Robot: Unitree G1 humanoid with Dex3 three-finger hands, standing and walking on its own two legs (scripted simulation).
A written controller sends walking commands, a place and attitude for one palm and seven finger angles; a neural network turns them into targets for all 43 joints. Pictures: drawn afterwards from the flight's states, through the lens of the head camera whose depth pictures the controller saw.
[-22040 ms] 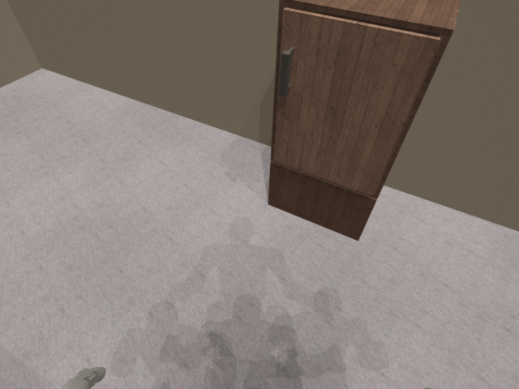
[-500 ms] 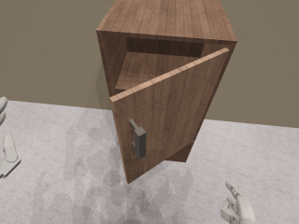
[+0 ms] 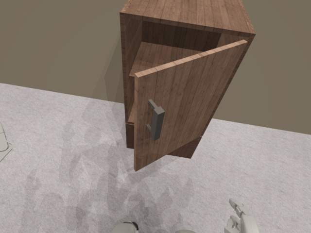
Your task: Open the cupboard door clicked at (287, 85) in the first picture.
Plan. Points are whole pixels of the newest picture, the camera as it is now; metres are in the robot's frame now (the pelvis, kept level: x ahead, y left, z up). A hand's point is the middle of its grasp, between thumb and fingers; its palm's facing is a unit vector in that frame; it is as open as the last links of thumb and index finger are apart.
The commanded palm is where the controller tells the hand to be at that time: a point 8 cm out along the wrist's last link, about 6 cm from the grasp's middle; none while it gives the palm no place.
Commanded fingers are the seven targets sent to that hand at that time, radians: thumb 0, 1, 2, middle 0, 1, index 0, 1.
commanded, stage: step back with the hand held close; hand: left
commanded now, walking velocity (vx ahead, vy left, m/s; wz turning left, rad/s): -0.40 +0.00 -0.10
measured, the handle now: (153, 120) +0.45 +0.03 -0.01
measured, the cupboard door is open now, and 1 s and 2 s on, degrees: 41 41 41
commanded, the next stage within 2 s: stop stepping back and stand still in 0.12 s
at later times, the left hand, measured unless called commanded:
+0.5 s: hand (10, 199) +0.14 +0.23 +0.18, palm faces +0.34 -0.82 -0.45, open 7.4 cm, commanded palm +0.07 +0.27 +0.19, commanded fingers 0.00 0.90 0.90 -0.20 -0.30 -0.20 -0.30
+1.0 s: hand out of the picture +0.08 +0.24 +0.18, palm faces +0.39 -0.79 -0.47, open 7.4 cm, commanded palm +0.02 +0.29 +0.19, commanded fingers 0.00 0.90 0.90 -0.20 -0.30 -0.20 -0.30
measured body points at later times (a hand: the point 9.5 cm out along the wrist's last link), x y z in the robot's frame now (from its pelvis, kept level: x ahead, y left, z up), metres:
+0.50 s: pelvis -0.09 -0.02 +0.01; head -0.09 +0.00 +0.46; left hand +0.12 +0.27 +0.20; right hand +0.05 -0.27 -0.06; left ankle +0.04 +0.06 -0.72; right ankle -0.12 -0.12 -0.71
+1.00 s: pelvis -0.13 -0.01 +0.01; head -0.14 +0.00 +0.46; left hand +0.05 +0.28 +0.20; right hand +0.02 -0.24 -0.08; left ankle -0.14 +0.12 -0.73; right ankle -0.10 -0.11 -0.73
